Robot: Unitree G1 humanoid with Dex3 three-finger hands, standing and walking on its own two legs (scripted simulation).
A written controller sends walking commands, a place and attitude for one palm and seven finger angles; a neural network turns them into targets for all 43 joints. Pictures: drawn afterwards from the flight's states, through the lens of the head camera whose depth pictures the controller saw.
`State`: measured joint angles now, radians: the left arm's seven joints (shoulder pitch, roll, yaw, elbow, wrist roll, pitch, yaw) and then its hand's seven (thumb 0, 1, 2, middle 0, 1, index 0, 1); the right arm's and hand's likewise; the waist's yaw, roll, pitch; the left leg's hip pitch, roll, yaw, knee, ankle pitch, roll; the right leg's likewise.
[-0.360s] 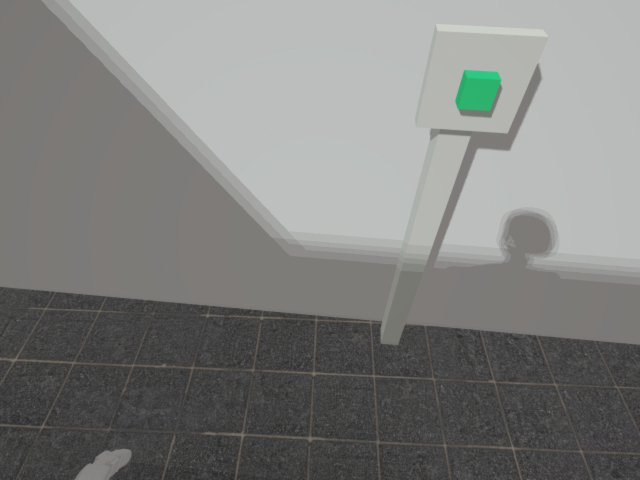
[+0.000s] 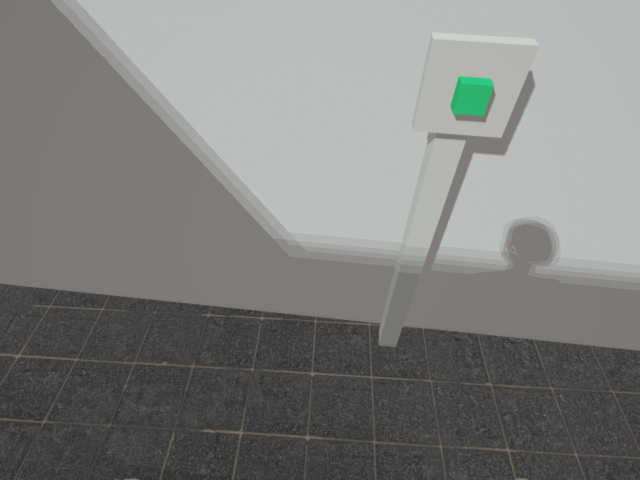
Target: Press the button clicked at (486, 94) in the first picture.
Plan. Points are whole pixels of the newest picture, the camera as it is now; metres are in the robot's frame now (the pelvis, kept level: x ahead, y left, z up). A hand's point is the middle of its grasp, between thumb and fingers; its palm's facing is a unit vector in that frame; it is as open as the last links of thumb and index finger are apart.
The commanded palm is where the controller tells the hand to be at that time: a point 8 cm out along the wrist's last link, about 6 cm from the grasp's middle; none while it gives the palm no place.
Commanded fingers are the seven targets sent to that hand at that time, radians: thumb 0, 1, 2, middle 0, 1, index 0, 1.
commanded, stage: stand and wait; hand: left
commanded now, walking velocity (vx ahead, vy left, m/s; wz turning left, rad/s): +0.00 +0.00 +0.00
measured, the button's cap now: (471, 95) +0.68 -0.20 +0.18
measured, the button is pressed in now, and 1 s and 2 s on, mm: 0 0 0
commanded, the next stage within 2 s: look at it before walking up in 0.46 s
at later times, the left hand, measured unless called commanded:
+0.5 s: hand out of the picture +0.06 +0.23 -0.15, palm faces -0.03 -0.94 -0.34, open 7.4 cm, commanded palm none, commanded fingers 0.00 0.90 0.90 -0.20 -0.30 -0.20 -0.30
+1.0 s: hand out of the picture +0.07 +0.23 -0.15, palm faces -0.03 -0.94 -0.34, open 7.4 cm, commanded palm none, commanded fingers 0.00 0.90 0.90 -0.20 -0.30 -0.20 -0.30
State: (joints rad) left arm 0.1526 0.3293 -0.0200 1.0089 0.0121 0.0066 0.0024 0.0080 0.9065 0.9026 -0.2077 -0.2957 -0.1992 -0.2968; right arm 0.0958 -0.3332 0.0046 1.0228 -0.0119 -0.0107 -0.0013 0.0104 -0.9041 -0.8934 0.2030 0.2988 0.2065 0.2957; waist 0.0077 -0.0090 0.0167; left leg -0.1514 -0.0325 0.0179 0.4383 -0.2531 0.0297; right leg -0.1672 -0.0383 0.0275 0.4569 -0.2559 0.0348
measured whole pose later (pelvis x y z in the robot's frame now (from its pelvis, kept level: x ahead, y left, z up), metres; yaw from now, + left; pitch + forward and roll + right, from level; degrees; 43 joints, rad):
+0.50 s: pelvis -0.01 -0.01 +0.00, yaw +0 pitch -2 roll +0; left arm 0.15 0.34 -0.01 1.08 0.01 -0.01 0.00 0.01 0.91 0.90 -0.21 -0.30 -0.20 -0.30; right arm 0.14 -0.34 0.00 1.12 -0.01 -0.01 0.00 0.01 -0.91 -0.89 0.20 0.30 0.21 0.30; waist 0.00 0.01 0.02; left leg -0.15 -0.01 0.01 0.39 -0.20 0.01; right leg -0.17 -0.02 0.02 0.41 -0.21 0.02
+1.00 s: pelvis -0.01 -0.02 +0.01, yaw +0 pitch -1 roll +0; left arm 0.14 0.34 -0.01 1.08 0.01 -0.01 0.00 0.01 0.91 0.90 -0.21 -0.30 -0.20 -0.30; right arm 0.12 -0.34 0.00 1.12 -0.01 -0.02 0.00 0.01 -0.91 -0.89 0.20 0.30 0.21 0.30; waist 0.00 0.00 0.03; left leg -0.14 0.00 0.01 0.37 -0.20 0.00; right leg -0.16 -0.01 0.02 0.39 -0.21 0.01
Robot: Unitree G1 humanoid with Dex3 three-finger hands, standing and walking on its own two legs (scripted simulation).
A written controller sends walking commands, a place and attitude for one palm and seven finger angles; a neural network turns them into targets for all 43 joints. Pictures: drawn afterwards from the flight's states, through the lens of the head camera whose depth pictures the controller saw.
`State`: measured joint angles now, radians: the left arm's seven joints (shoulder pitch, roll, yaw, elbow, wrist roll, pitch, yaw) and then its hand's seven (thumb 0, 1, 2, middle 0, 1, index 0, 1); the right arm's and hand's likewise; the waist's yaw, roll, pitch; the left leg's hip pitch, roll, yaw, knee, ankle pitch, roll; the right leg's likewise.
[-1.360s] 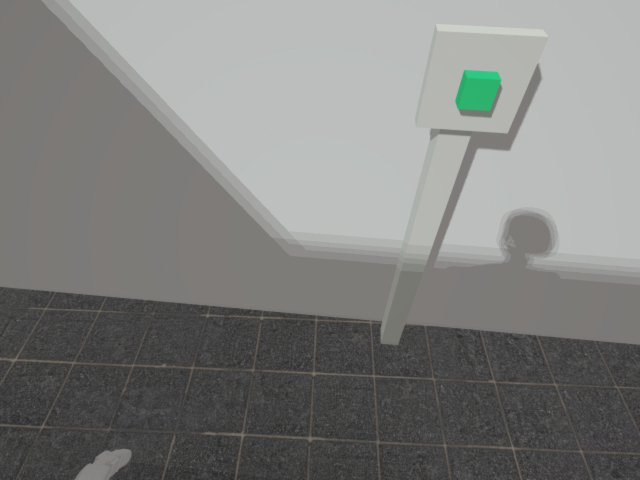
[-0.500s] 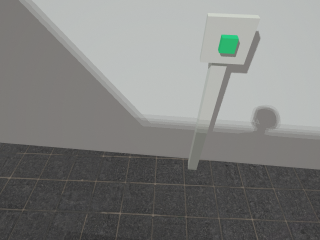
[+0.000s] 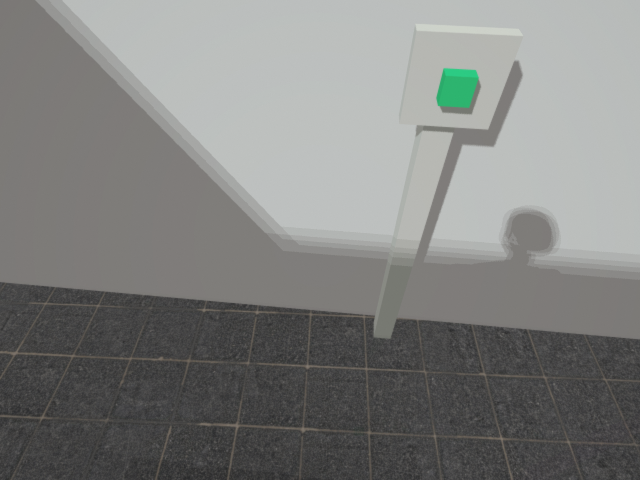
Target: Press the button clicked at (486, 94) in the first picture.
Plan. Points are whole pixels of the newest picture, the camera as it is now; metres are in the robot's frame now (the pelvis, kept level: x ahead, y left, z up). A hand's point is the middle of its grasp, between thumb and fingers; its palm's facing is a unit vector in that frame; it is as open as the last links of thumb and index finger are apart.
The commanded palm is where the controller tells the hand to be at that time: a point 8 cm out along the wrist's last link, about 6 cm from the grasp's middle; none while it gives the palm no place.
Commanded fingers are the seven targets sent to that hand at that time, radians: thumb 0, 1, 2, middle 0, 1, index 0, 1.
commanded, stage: look at it before walking up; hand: left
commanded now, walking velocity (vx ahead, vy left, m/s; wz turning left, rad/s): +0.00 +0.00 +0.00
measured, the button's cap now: (456, 87) +0.68 -0.18 +0.17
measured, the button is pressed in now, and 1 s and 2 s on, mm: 0 0 0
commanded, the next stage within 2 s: walk to a spot facing it in 0.08 s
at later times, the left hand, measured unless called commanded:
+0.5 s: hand out of the picture +0.06 +0.21 -0.17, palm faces -0.11 -0.95 -0.29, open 7.4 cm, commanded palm none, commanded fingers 0.00 0.90 0.90 -0.20 -0.30 -0.20 -0.30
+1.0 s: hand out of the picture +0.08 +0.16 -0.17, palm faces -0.29 -0.92 -0.25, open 7.4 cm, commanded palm none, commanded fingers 0.00 0.90 0.90 -0.20 -0.30 -0.20 -0.30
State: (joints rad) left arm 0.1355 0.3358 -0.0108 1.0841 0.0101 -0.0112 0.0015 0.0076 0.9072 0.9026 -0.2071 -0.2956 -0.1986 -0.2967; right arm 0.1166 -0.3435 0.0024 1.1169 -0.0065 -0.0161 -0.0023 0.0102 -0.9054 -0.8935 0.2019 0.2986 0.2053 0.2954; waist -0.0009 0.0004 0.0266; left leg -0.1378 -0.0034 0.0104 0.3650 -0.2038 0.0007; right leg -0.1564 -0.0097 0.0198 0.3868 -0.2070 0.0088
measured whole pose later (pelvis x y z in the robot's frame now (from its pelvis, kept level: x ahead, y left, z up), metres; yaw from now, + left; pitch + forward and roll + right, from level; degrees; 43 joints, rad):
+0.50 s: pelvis -0.01 -0.01 -0.02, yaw -8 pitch -2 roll +2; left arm 0.21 0.27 0.03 0.99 0.02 0.06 -0.01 0.01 0.91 0.90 -0.20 -0.30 -0.20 -0.30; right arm 0.13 -0.25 -0.02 1.00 -0.01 0.02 -0.02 0.01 -0.91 -0.89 0.20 0.30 0.20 0.30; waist 0.03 -0.02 0.08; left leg -0.19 0.04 0.14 0.52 -0.29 -0.01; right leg -0.35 0.00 0.05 0.76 -0.39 0.01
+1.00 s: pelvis -0.03 -0.01 -0.01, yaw -23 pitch +2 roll +1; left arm 0.28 0.20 0.06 0.93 0.02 0.03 0.00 0.01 0.91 0.90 -0.21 -0.30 -0.20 -0.30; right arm 0.10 -0.25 -0.07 0.93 -0.01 0.04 -0.03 0.01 -0.91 -0.89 0.20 0.30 0.20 0.29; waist 0.05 0.00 0.05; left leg -0.42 0.03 -0.04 0.90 -0.39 -0.08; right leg -0.31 0.11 0.16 0.45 -0.15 -0.05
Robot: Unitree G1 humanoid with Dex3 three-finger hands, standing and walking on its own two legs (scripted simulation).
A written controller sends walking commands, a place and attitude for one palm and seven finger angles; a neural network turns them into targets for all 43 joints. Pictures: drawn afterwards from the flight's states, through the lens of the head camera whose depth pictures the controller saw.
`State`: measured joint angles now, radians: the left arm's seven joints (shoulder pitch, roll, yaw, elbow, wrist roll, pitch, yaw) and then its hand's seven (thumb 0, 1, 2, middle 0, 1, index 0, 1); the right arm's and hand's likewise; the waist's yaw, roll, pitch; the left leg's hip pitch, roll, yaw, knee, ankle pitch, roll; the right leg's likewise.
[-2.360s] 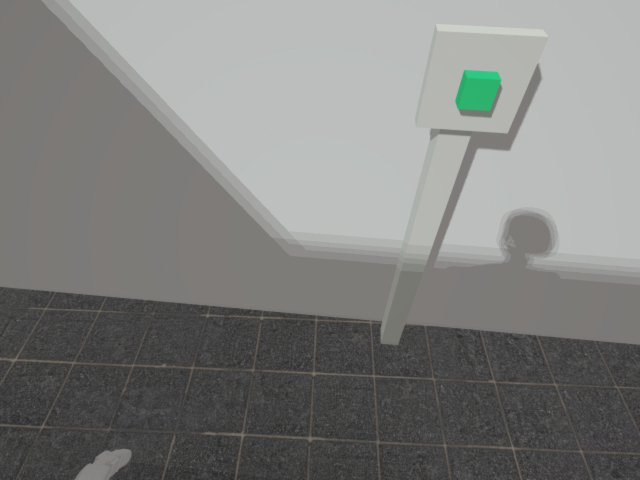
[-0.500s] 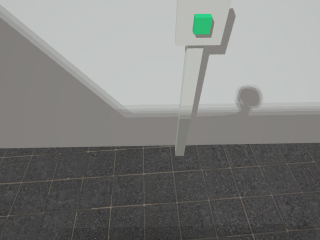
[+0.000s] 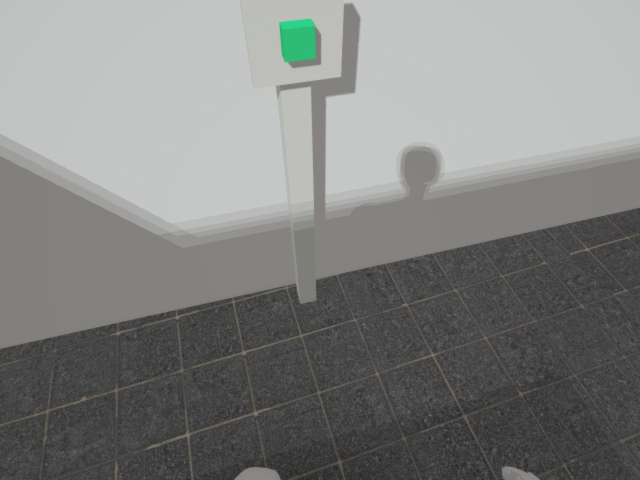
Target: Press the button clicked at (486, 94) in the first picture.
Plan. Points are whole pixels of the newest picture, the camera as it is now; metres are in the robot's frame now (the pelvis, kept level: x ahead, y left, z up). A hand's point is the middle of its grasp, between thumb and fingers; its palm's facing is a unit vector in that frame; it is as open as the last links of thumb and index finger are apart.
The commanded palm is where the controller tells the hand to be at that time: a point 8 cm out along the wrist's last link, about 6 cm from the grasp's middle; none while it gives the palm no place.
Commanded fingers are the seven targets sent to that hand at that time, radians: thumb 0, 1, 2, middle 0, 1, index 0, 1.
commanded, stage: walk to a spot facing it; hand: left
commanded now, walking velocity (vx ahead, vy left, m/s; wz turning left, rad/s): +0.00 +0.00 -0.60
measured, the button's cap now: (297, 39) +0.72 +0.12 +0.18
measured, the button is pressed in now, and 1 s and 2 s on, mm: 0 0 0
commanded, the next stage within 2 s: none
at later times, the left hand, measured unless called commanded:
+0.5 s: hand out of the picture +0.10 +0.25 -0.17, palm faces -0.29 -0.94 -0.20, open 7.4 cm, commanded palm none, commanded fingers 0.00 0.90 0.90 -0.20 -0.30 -0.20 -0.30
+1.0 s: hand (250, 472) +0.15 +0.12 -0.15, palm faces -0.56 -0.79 -0.25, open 7.4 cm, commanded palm none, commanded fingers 0.00 0.90 0.90 -0.20 -0.30 -0.20 -0.30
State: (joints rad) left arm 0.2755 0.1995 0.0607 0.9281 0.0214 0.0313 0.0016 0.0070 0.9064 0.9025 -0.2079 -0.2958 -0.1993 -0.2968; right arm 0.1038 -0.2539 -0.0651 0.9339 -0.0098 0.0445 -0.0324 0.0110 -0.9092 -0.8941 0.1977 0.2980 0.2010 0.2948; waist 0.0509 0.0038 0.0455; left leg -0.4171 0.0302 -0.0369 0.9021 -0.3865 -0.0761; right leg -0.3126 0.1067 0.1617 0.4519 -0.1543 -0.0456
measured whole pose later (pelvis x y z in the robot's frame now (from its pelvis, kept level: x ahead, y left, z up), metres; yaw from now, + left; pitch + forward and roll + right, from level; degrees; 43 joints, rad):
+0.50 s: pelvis -0.02 +0.07 +0.00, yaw -20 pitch +0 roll -1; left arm 0.21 0.26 0.10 0.94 0.02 0.09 -0.03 0.01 0.91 0.90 -0.20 -0.29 -0.19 -0.30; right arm 0.29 -0.17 -0.03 0.94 -0.02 -0.01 -0.04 0.01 -0.90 -0.89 0.20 0.30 0.21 0.30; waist -0.01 -0.04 0.05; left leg -0.18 0.07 0.22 0.45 -0.28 0.04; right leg -0.47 -0.05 0.02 1.07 -0.37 0.09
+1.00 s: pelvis -0.04 +0.02 +0.00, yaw -38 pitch +0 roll +1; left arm 0.19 0.19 0.05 0.91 0.01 0.02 0.00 0.01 0.91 0.90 -0.21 -0.30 -0.20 -0.30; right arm 0.16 -0.24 -0.07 0.92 -0.02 0.05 -0.02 0.01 -0.91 -0.89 0.20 0.30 0.20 0.29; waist -0.01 0.03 0.06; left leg -0.52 0.10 0.00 1.06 -0.35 -0.11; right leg -0.22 0.06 0.06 0.48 -0.25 -0.06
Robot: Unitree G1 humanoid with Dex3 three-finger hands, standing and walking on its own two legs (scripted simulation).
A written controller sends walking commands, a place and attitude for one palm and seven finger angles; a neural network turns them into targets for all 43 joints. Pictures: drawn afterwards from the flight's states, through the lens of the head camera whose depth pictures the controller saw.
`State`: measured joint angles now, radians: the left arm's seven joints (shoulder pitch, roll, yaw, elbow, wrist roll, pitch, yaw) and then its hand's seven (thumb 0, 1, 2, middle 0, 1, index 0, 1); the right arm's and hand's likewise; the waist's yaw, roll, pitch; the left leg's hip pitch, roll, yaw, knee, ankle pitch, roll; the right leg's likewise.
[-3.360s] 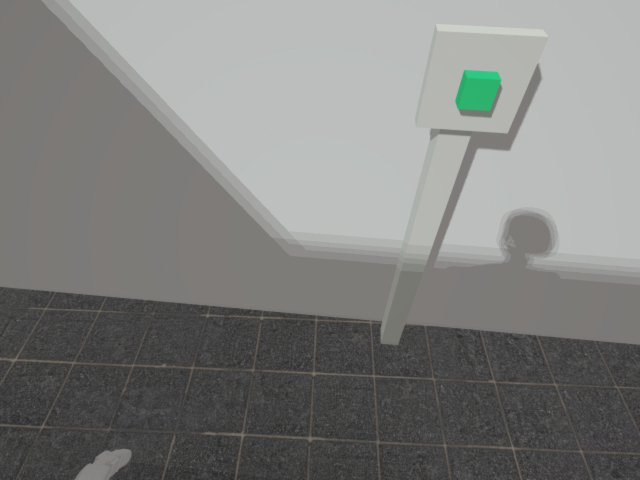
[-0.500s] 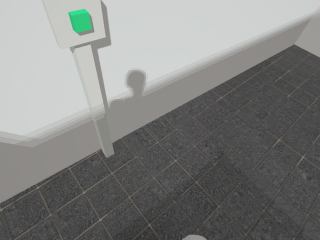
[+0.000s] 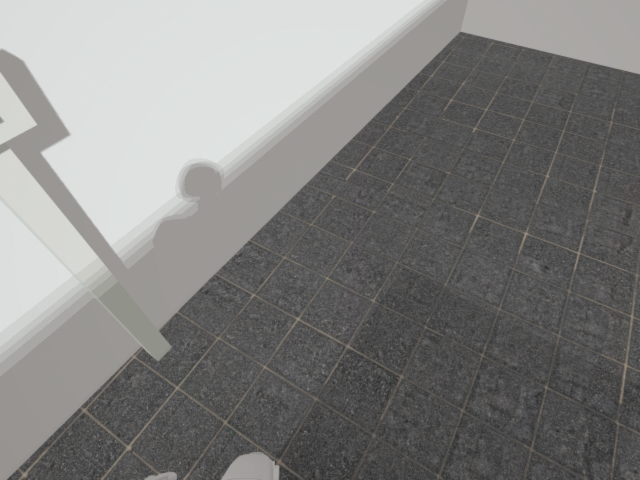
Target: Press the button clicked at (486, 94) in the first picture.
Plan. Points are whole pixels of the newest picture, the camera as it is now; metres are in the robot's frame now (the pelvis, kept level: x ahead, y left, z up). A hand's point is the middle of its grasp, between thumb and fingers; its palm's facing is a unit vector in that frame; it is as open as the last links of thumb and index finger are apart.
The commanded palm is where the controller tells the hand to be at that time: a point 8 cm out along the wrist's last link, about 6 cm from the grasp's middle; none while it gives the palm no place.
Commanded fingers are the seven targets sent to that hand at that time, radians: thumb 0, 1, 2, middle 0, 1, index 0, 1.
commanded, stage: walk to a spot facing it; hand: left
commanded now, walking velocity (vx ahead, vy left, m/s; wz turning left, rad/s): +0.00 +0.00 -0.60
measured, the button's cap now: out of the picture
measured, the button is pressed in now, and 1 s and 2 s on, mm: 0 0 0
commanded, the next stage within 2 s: turn to face it in 1.84 s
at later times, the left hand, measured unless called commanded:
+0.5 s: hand out of the picture +0.10 +0.27 -0.18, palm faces -0.22 -0.96 -0.19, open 7.4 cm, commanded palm none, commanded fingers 0.00 0.90 0.90 -0.20 -0.30 -0.20 -0.30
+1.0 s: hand (241, 468) +0.16 +0.13 -0.15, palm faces -0.55 -0.80 -0.23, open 7.4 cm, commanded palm none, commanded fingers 0.00 0.90 0.90 -0.20 -0.30 -0.20 -0.30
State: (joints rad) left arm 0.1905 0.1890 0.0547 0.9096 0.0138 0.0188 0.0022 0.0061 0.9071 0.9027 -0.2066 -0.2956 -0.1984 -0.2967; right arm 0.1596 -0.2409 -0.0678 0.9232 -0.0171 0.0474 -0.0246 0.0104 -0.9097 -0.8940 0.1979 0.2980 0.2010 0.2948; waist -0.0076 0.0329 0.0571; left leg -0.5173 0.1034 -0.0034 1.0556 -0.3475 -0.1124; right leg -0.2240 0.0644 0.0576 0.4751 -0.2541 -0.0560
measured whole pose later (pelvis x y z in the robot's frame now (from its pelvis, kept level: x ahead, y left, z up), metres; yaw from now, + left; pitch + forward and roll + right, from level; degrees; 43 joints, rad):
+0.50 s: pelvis -0.01 +0.08 +0.00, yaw -18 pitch +0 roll -3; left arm 0.24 0.27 0.12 0.94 0.03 0.08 -0.03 0.01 0.91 0.90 -0.20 -0.29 -0.19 -0.30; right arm 0.21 -0.16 -0.02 0.89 -0.01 0.00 -0.04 0.01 -0.90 -0.89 0.20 0.30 0.21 0.30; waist 0.02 -0.04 0.05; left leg -0.23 0.08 0.20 0.46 -0.24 0.06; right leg -0.48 -0.03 0.03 1.19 -0.35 0.09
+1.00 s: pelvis +0.03 +0.00 +0.00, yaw -36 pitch +0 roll +1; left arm 0.33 0.16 0.04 0.98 0.02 -0.04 0.00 0.00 0.91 0.90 -0.20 -0.30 -0.20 -0.30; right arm 0.29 -0.25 -0.08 0.98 -0.03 0.02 0.02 0.02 -0.91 -0.89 0.20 0.30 0.20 0.29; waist -0.02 0.04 0.00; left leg -0.58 0.15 0.07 1.07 -0.24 -0.09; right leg -0.04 0.01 -0.03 0.36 -0.32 -0.03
